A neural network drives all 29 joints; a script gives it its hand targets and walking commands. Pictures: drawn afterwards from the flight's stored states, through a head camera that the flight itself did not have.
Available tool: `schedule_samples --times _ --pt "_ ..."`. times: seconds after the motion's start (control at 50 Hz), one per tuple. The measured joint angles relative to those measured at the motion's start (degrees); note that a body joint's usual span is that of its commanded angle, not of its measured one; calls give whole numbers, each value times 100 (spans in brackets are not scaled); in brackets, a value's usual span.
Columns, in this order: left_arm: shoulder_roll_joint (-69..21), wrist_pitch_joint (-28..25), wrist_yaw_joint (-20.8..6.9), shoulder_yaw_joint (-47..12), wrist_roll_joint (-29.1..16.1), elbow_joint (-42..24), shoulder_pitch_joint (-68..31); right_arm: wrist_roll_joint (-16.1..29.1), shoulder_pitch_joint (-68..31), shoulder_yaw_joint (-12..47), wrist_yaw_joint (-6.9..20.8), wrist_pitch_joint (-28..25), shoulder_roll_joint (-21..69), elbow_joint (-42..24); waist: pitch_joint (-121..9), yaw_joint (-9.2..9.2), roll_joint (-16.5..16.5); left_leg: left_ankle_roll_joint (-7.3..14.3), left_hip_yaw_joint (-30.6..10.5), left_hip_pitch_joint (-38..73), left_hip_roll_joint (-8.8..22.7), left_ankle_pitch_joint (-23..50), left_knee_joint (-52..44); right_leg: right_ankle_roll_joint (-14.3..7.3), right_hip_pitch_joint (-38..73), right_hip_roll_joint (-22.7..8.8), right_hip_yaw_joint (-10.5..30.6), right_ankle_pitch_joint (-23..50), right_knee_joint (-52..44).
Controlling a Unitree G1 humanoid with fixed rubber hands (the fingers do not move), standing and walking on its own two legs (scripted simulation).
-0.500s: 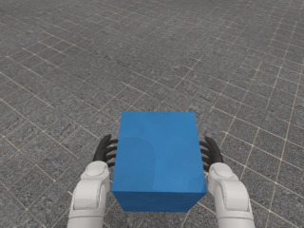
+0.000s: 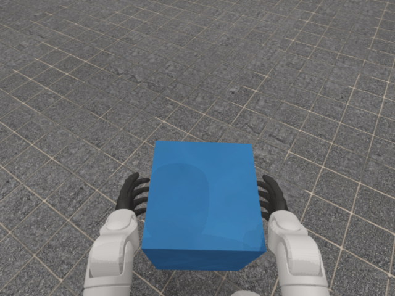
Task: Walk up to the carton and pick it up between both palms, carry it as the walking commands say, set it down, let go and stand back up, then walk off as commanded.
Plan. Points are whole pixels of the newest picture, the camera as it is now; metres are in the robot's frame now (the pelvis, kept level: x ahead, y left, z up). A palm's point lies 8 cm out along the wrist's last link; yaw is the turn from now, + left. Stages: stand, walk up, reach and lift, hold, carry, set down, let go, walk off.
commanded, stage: carry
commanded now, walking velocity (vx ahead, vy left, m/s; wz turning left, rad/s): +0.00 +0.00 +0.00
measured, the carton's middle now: (200, 211) +0.31 +0.01 -0.06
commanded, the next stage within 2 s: none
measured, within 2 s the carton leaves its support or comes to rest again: neither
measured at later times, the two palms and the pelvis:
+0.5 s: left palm (146, 96) +0.60 +0.16 +0.02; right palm (252, 99) +0.60 -0.13 +0.01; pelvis +0.32 +0.01 +0.00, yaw +0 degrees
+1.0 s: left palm (149, 29) +0.92 +0.19 +0.04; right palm (233, 32) +0.92 -0.10 +0.03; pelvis +0.64 +0.04 +0.02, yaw +0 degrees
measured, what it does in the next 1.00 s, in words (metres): walks ahead: right foot, then left foot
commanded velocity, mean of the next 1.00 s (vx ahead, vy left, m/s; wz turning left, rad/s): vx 0.00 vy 0.00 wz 0.00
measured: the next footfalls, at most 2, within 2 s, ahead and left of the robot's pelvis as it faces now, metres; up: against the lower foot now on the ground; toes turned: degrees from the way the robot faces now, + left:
right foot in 0.06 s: +0.09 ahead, -0.10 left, +0.00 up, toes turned -2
left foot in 0.28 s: +0.22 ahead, +0.08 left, +0.00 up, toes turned +7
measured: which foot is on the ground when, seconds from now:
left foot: down 0.00-0.08, up 0.10-0.26, down 0.28-0.56, up 0.58-0.76, down 0.78-1.00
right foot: up 0.00-0.04, down 0.06-0.32, up 0.34-0.52, down 0.54-0.78, up 0.80-1.00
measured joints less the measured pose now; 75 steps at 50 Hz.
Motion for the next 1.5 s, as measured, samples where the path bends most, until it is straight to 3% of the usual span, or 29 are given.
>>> schedule_samples --times 0.02,0.06,0.1,0.16,0.24,0.28,0.32,0.36,0.42,0.46,0.52,0.56,0.62,0.66,0.74,0.78,0.8,0.86,0.92,1.04,1.08,1.12,1.16,1.22,1.28,1.32,1.38,1.44,1.5 --pt "-8 19 -39 13 13 2 -47 4 33 3 -21 3 0 -59 -6 -26 46 -16 -19 142 -7 -77 -60 -31 -133 -60 -28 146 -551" --pt "-15 33 -99 -18 45 83 -174 2 97 -27 -77 41 -9 -195 34 -82 93 -5 -54 304 7 -129 259 -174 -27 -164 -192 1535 -1997" --pt "-31 -37 -97 -136 106 373 -335 40 135 -182 -76 38 -50 -194 73 -201 225 -74 -379 55 44 224 1317 -394 292 -155 -452 1304 -1903" --pt "-33 -64 -149 -178 269 667 -359 113 114 -296 -89 77 -48 19 -21 -234 -65 -104 -563 -367 -276 -113 2237 -424 728 -250 -497 796 -1899" --pt "-17 -75 -74 -254 304 416 -186 179 69 -326 -40 35 -9 9 38 -175 -422 -9 -274 -1063 -389 -104 1650 -387 1325 -274 -501 502 -2290" --pt "-16 -75 -71 -211 351 292 -155 138 -32 -286 15 -24 -6 78 126 -82 -532 68 -90 -1145 -405 796 440 -376 1576 -242 -473 405 -2304" --pt "11 -37 -55 -65 318 162 -54 85 -185 -146 26 -67 11 309 178 37 -674 478 160 -865 -370 953 245 -235 1384 -330 -332 767 -1436" --pt "-4 -10 -8 9 193 114 39 29 -209 -83 45 -8 13 351 139 69 -464 446 190 -616 -213 457 362 -64 972 -141 -114 742 -259" --pt "-1 21 23 -48 106 86 78 -11 -25 -42 50 -1 -1 200 26 80 -133 349 160 -169 -122 84 173 -175 327 -15 26 438 473" --pt "-1 21 -17 -55 107 110 -17 -29 24 -54 33 -22 -3 99 12 21 29 324 100 107 -136 -63 -10 -179 -146 -61 -33 307 192" --pt "-10 34 -66 -76 102 99 -156 -9 99 -68 -36 10 -6 -140 50 -30 160 291 35 592 -163 -334 -135 -211 -404 -93 -306 1340 -1638" --pt "-24 -24 -103 -164 169 316 -265 -6 155 -177 -37 12 -26 -168 27 -86 268 196 -80 646 -69 -305 558 -375 -180 -48 -514 2264 -2118" --pt "-42 -74 -98 -269 307 714 -466 62 120 -369 -17 6 -79 12 -33 -74 94 -248 -692 -82 -444 -159 2816 -486 197 -153 -612 1246 -1745" --pt "-37 -97 -92 -274 388 744 -415 121 51 -419 -8 -28 -58 167 -53 -12 -91 -194 -779 -664 -578 -460 3513 -452 460 -159 -592 1041 -1859" --pt "-20 -25 -7 -272 308 351 -186 116 16 -363 59 -12 -5 91 122 129 -428 40 -583 -1547 -427 -136 1902 -353 1092 -166 -479 885 -2422" --pt "-13 -1 34 -272 326 162 -97 70 -53 -318 135 -65 -5 139 231 168 -467 116 -432 -1432 -309 1598 -36 -357 1317 -188 -483 873 -2325" --pt "0 7 73 -233 285 105 -61 56 -98 -277 144 -101 7 215 268 200 -501 174 -337 -1287 -294 2134 -187 -323 1290 -249 -451 946 -1965" --pt "-12 69 99 -106 167 129 -134 -40 -129 -219 156 -147 8 321 264 279 -403 311 -181 -927 -261 1194 20 -146 948 -126 -79 650 -686" --pt "-14 101 61 -82 132 226 -215 -104 -50 -198 139 -140 1 291 97 244 -182 345 -129 -613 -250 913 -185 -169 550 -86 14 597 -465" --pt "-21 31 -61 -51 155 250 -297 -64 -58 -177 17 28 1 10 -16 75 117 315 -44 207 -288 439 -565 -218 -8 -129 -339 1542 -2052" --pt "-20 40 -94 -93 183 251 -240 -63 34 -148 0 76 -8 -64 -151 -20 106 271 -44 480 -337 193 -436 -372 110 -118 -505 2403 -2712" --pt "-26 -13 -124 -169 285 557 -321 -98 65 -266 30 79 -14 56 -321 -142 216 40 -207 310 -254 597 409 -535 291 -105 -689 1970 -2461" --pt "-41 -1 -157 -204 437 895 -443 -110 69 -375 47 69 -23 299 -490 -168 31 -202 -373 36 -387 252 1214 -599 481 -200 -753 1471 -2268" --pt "-43 66 -154 -230 564 1024 -470 -24 -25 -430 43 113 -64 518 -560 -131 -246 -296 -320 -336 -394 -125 1051 -600 759 -256 -753 1148 -2315" --pt "-33 70 -143 -165 576 844 -417 -37 -172 -469 80 86 17 563 -330 -70 -501 -140 -138 -388 -338 972 -307 -595 1018 -293 -754 978 -2280" --pt "-12 103 -110 -70 503 705 -226 -66 -236 -348 97 79 31 734 -333 -9 -639 79 33 -171 -365 831 -401 -447 975 -364 -611 1369 -1955" --pt "-1 103 -59 -59 387 522 -26 -99 -166 -180 90 118 12 651 -434 33 -340 108 62 -44 -182 431 -277 -206 991 -157 -529 950 -2156" --pt "-14 87 -71 -19 284 541 -163 -120 -73 -158 57 63 -3 497 -417 42 -61 65 -13 -279 -16 562 538 -518 1316 -30 -719 778 -2640" --pt "-37 92 -98 -34 250 756 -412 -96 79 -236 -2 32 -16 395 -359 77 -394 -32 -96 -707 -297 228 1290 -571 1675 -262 -778 467 -2660"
